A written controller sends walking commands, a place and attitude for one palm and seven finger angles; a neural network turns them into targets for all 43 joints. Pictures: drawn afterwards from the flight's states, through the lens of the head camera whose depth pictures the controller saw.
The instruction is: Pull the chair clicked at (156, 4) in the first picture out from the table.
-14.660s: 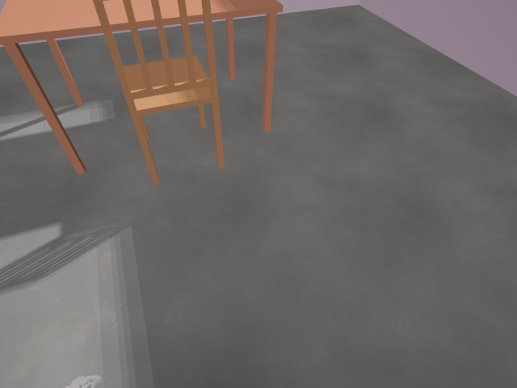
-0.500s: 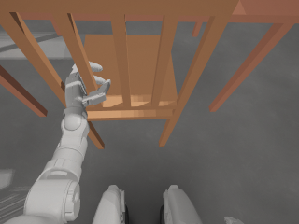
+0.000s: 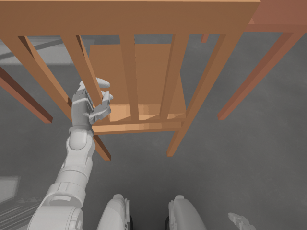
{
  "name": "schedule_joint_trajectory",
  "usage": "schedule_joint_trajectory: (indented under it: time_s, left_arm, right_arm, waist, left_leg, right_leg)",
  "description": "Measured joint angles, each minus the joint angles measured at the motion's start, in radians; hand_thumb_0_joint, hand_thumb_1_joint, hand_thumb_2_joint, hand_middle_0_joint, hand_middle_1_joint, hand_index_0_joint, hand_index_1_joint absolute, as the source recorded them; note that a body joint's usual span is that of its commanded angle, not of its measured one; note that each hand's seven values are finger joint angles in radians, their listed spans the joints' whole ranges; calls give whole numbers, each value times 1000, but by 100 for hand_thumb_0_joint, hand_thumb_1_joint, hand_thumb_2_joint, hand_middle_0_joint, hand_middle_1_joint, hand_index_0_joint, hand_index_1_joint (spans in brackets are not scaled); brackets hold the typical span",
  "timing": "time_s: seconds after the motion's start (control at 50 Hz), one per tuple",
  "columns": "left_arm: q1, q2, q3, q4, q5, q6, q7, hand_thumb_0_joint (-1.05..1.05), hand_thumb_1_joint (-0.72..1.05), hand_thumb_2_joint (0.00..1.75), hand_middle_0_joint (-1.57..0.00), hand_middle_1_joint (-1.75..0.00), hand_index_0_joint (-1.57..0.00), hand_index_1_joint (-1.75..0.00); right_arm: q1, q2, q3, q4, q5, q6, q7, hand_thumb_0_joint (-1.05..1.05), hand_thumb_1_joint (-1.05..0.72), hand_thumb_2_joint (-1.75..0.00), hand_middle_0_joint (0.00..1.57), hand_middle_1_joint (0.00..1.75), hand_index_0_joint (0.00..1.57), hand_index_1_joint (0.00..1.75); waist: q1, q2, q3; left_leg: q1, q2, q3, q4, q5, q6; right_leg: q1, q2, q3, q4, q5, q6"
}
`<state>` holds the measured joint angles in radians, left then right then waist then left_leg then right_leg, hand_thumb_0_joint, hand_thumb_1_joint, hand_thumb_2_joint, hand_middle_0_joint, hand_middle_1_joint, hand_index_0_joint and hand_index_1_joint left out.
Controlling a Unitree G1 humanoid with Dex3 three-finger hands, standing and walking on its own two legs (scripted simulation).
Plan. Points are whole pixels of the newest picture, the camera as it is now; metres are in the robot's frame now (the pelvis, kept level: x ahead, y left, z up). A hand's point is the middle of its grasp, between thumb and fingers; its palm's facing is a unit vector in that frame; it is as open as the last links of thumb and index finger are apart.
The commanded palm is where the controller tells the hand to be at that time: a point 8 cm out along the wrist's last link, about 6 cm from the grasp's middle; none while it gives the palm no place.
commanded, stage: hook a spindle and tug to test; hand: left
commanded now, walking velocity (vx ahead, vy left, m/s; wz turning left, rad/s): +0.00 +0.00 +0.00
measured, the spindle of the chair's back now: (132, 88) +0.45 +0.05 +0.06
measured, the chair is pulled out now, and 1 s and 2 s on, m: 0.01 0.09 0.17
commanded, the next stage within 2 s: step backward, pulling the chair out in 0.20 s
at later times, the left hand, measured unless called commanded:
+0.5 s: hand (105, 108) +0.41 +0.12 +0.03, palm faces +0.03 -0.99 -0.10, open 5.4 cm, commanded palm +0.39 +0.17 +0.03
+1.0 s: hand (105, 133) +0.34 +0.11 +0.03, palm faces +0.01 -0.99 -0.12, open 5.5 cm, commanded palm +0.33 +0.16 +0.04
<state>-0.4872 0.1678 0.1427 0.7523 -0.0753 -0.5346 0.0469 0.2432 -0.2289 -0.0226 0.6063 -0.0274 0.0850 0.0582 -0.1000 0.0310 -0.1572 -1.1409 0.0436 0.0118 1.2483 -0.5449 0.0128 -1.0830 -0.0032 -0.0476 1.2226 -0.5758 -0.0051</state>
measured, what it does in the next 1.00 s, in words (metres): rises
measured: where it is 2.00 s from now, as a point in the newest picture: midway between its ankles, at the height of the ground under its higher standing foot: outside the picture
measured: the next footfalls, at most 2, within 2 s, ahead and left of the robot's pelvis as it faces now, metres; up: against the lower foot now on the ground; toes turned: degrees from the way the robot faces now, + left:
left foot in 1.72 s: -0.11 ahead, +0.14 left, +0.00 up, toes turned +1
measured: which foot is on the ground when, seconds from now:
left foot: down 0.00-1.00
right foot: down 0.00-1.00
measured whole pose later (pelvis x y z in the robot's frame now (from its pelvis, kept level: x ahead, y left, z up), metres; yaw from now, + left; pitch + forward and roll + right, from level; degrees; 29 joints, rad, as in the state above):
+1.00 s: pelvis -0.03 -0.01 +0.10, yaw -2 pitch +7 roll -1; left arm -0.47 0.17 0.07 1.00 -0.09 -0.23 0.08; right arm 0.23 -0.21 -0.01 0.69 0.04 0.06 -0.09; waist -0.08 0.03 0.10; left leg -0.49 0.06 0.05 0.60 -0.23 0.00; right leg -0.44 0.03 -0.02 0.54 -0.22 -0.01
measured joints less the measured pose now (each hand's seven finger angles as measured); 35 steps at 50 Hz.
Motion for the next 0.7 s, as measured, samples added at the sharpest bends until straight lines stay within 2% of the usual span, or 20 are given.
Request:
schedule_joint_trajectory:
  time_s: [0.14, 0.32, 0.34, 0.38, 0.42, 0.48, 0.58, 0.7]
  left_arm:
    - [32, 3, -1, -44, -7, 19, -23, 2, 72, 77, -48, -145, -44, -145]
    - [67, -5, -18, -78, -12, 30, -23, 2, 72, 77, -47, -145, -45, -145]
    - [65, 0, -21, -95, 2, 59, -11, 2, 71, 77, -47, -145, -45, -145]
    - [58, 20, -44, -117, 35, 169, 18, 2, 69, 76, -48, -145, -45, -145]
    - [52, 21, -64, -85, 20, 259, 40, 3, 68, 76, -44, -140, -46, -145]
    - [31, -3, -75, 24, -2, 337, 64, 5, 69, 76, -37, -128, -47, -145]
    - [-35, -11, -91, 229, 2, 359, 60, 8, 69, 75, -33, -120, -48, -145]
    - [-58, 0, -95, 297, 7, 341, 40, 9, 69, 74, -31, -119, -49, -145]
  right_arm:
    - [-11, 2, 1, -17, 3, -2, -2, 0, -91, -90, 20, 30, 20, 30]
    - [-6, 3, 1, -22, 4, -10, -3, 0, -91, -90, 20, 30, 20, 30]
    - [-14, 7, 0, -24, 16, 7, -13, 0, -91, -90, 20, 30, 20, 30]
    - [-24, 19, 2, -39, 41, 51, -49, 0, -91, -90, 20, 30, 20, 30]
    - [-19, 26, 14, -48, 57, 75, -81, 1, -91, -90, 20, 30, 20, 30]
    - [5, 28, 36, -39, 68, 89, -111, 1, -91, -90, 20, 30, 20, 30]
    - [27, 14, 40, 0, 68, 75, -135, 0, -90, -90, 20, 30, 20, 30]
    - [15, -12, 10, 38, 62, 35, -148, 0, -90, -90, 20, 30, 20, 30]
  waist:
    - [1, -6, -2]
    - [6, -3, -4]
    - [5, -7, 21]
    - [1, -5, 91]
    - [-3, 1, 124]
    - [-2, 0, 128]
    - [1, -10, 132]
    - [-1, -21, 172]
  left_leg:
    - [7, 2, 1, -2, -4, -2]
    - [17, 1, 0, -5, -7, -3]
    - [43, -1, 2, -15, -6, -3]
    - [142, -7, 4, -80, 18, -2]
    - [244, -13, 8, -184, 59, 0]
    - [381, -20, 17, -354, 128, 4]
    - [532, -15, 21, -536, 209, 7]
    - [603, -8, 37, -601, 240, 12]
  right_leg:
    - [5, 2, 1, 0, -4, -2]
    - [16, 2, 1, -4, -7, -2]
    - [41, 0, 2, -11, -6, -1]
    - [140, -4, 3, -76, 17, 3]
    - [241, -7, 5, -181, 59, 3]
    - [375, -10, 11, -352, 133, 15]
    - [526, 0, 8, -546, 242, 21]
    - [604, 7, 20, -639, 286, 22]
